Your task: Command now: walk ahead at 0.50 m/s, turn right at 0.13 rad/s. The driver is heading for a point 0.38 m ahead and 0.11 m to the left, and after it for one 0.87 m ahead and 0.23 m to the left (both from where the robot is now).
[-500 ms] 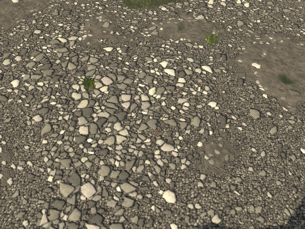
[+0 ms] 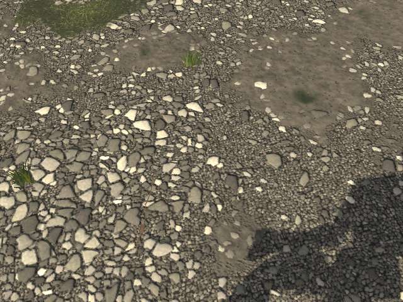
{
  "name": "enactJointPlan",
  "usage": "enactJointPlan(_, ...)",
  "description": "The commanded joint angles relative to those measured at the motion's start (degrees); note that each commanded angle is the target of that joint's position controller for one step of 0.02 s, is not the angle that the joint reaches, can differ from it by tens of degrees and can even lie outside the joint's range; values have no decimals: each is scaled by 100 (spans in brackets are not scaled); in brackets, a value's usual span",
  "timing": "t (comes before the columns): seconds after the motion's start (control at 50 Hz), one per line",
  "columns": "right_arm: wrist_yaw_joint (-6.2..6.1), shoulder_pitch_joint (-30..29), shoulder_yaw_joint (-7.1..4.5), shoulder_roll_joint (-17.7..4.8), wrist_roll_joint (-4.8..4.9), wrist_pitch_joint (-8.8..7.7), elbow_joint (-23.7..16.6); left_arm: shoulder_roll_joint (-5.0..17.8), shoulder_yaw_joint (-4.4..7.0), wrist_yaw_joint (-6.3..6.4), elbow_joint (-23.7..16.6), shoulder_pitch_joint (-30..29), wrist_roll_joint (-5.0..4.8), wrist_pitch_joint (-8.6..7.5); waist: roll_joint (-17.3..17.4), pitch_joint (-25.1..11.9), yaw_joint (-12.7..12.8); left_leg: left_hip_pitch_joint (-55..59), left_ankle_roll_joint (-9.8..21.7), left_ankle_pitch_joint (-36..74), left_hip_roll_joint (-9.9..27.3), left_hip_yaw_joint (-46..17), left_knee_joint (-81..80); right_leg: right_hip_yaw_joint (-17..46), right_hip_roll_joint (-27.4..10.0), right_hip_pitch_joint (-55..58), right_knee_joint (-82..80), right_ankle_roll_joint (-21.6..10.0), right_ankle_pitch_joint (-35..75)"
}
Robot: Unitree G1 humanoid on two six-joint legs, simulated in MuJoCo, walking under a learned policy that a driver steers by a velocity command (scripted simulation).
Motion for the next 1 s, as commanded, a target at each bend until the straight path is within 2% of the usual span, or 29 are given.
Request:
enactJointPlan(0.02, -20, 463, -118, -444, -25, 114, -83, 741, 179, 59, -297, -98, 43, -224, -484, -669, -149, -461, -122, 652, 251, -49, -299, 1269, -1569, 722, -1448, -1011, 1638)
enactJointPlan(0.08, -26, -8, -75, -337, -6, 155, -187, 756, 169, 118, -70, 87, 61, -265, -445, -368, 27, -881, -179, 1598, 260, -107, -1173, 762, -1493, 877, -1666, -825, 1543)
enactJointPlan(0.16, 74, -489, -27, -220, 61, 101, -287, 832, 173, 156, 140, 155, 77, -289, -469, -91, 274, -796, -79, 2634, 24, -39, -2392, 226, -1498, 1097, -1898, -576, 1105)
enactJointPlan(0.28, 295, -1015, 18, -142, 55, 64, -634, 888, 232, 197, 524, 416, -5, -155, -372, 185, 471, -1231, 237, 2067, -214, 101, -3226, -150, -1921, 2308, -1531, -475, 1862)
enactJointPlan(0.34, 358, -683, -67, -319, 24, 88, -724, 1095, 295, 292, 515, 245, -38, -30, -626, -226, 177, -506, 533, 1152, -625, 581, -3258, -396, -1928, 2602, -582, -263, 4414)
enactJointPlan(0.36, 340, -203, -166, -502, 16, 114, -652, 1157, 305, 334, 492, 191, -37, 21, -702, -578, -95, 168, 665, 942, -853, 739, -3235, -509, -1848, 2556, 153, -163, 5306)
enactJointPlan(0.38, 285, 623, -318, -768, 24, 127, -479, 1127, 278, 375, 464, 109, -46, 57, -567, -1032, -563, 1415, 864, 1237, -1055, 746, -3521, -728, -1634, 2067, 1329, 32, 5351)
enactJointPlan(0.4, 181, 1507, -465, -1236, 37, 176, -361, 916, 172, 409, 345, 231, 62, 5, 105, -1680, -885, 3218, 1277, 1469, -174, -650, -3556, -791, -1352, 671, 3124, 268, 3485)
enactJointPlan(0.42, 182, 1486, -504, -1589, 97, 130, -386, 123, -84, 252, 160, 959, 191, -172, 1404, -2315, -219, 5227, 2449, 464, 1190, -3850, -3984, -183, -43, -1910, 5042, 643, -2204)
enactJointPlan(0.44, 167, 1697, -375, -1022, 93, 124, -415, 645, -9, 147, 174, 311, -10, -377, 717, -2546, -757, 5463, 2335, -311, 1180, -4377, -4649, 748, -192, -2602, 5475, 530, -2312)
enactJointPlan(0.46, 135, 1424, -319, -840, 46, 119, -443, 871, 45, 89, -48, -273, -211, -499, 470, -1675, -794, 4825, 2042, -123, 1016, -3530, -4808, 718, -486, -2955, 5283, 414, -1759)
enactJointPlan(0.48, 118, 1026, -291, -781, 40, 129, -532, 806, 16, 110, -113, -477, -147, -564, -109, -1162, -568, 3950, 1875, 359, 807, -2958, -4873, 636, -735, -2800, 4787, 381, -1321)
enactJointPlan(0.5, 102, 696, -250, -662, 25, 143, -626, 831, 52, 143, -119, -543, 5, -568, -223, -804, -357, 3195, 1826, 1014, 630, -2565, -4974, 591, -872, -2507, 4301, 451, -1096)
enactJointPlan(0.52, 76, 525, -206, -574, -45, 146, -722, 844, 84, 149, -127, -432, 57, -516, -68, -712, -157, 2704, 1823, 1507, 469, -2308, -5105, 620, -971, -2117, 4097, 511, -952)
enactJointPlan(0.58, 2, 393, -227, -647, -15, 149, -761, 661, 54, 180, -97, -203, 111, -345, 77, -534, 54, 1904, 1850, 2326, 244, -1748, -5291, 413, -1001, -1822, 3364, 809, -768)
enactJointPlan(0.62, -68, 486, -274, -806, 9, 162, -713, 514, -9, 205, -204, -558, 126, -301, 99, -403, -37, 1532, 1727, 2430, 31, -1402, -5325, 291, -910, -1726, 2563, 973, -116)
enactJointPlan(0.68, -134, 713, -291, -846, 60, 231, -611, 355, -74, 176, -322, -1215, 87, -337, 240, -391, -330, 1318, 1398, 1923, -283, -1172, -5169, 244, -628, -1231, 1206, 1032, 1142)
enactJointPlan(0.72, -150, 938, -301, -868, 78, 277, -523, 411, -56, 135, -399, -1531, 14, -376, 295, -418, -472, 1450, 1312, 1599, -214, -1400, -5047, 283, -474, -1022, 739, 1023, 1464)
enactJointPlan(0.78, -170, 1083, -272, -752, 85, 322, -435, 605, 22, 61, -402, -1561, -24, -446, 409, -474, -450, 2115, 1204, 1295, 67, -1850, -4599, 475, -506, -988, 302, 845, 1256)
enactJointPlan(0.82, -166, 1048, -271, -718, 45, 337, -401, 696, 82, 37, -339, -1304, -15, -495, 554, -465, -290, 2378, 1111, 1565, 227, -2037, -4286, 412, -543, -722, 186, 612, 861)
enactJointPlan(0.84, -149, 986, -244, -638, 26, 344, -415, 760, 140, 57, -233, -918, 13, -518, 563, -586, -66, 2378, 1012, 2017, 80, -1969, -3929, 279, -480, -182, -37, 443, 787)
enactJointPlan(0.86, -119, 975, -157, -414, -12, 326, -461, 944, 218, 88, -146, -327, 89, -550, 405, -1104, 221, 2167, 844, 2205, -204, -1708, -3012, 545, -835, 854, 37, 162, 774)
enactJointPlan(0.88, -110, 1444, -38, -99, -96, 285, -528, 1371, 322, 106, -81, 434, 160, -548, -580, -1965, 287, 1056, 565, 807, -757, -1229, -1322, 1901, -1901, 2631, 241, -431, 767)
enactJointPlan(0.9, -103, 2026, 19, -9, 98, 225, -514, 1555, 424, 34, 277, 958, 52, -450, -2236, -2293, 173, -694, 245, -1559, -1259, -700, 254, 4367, -2760, 3686, -608, -1206, -1006)
enactJointPlan(0.92, -114, 1568, -87, -579, 150, 211, -456, 1025, 292, 20, 196, 838, -83, -440, -1301, -1613, 377, -1307, 248, -1358, -914, -968, 777, 4485, -2654, 3267, -933, -1010, -2287)
enactJointPlan(0.94, -114, 842, -141, -753, 117, 215, -599, 790, 211, 42, 161, 504, -57, -405, -760, -906, 453, -1460, 257, -831, -712, -795, 816, 3642, -2425, 2563, -991, -779, -2058)
enactJointPlan(0.96, -111, 484, -121, -678, 34, 211, -697, 709, 154, 46, 125, 248, 13, -376, -457, -534, 367, -1340, 246, -487, -530, -604, 631, 3004, -2182, 1912, -1085, -717, -1331)
enactJointPlan(0.98, -86, 365, -123, -574, -25, 184, -749, 619, 118, 54, 151, 79, 42, -361, -453, -330, 228, -1215, 232, -208, -337, -538, 276, 2597, -1983, 1492, -1199, -713, -777)
enactJointPlan(1.0, -61, 434, -115, -468, -22, 172, -740, 547, 83, 65, 161, 5, 76, -368, -619, -327, 95, -927, 220, -40, -200, -471, 22, 2260, -1801, 1228, -1311, -654, -364)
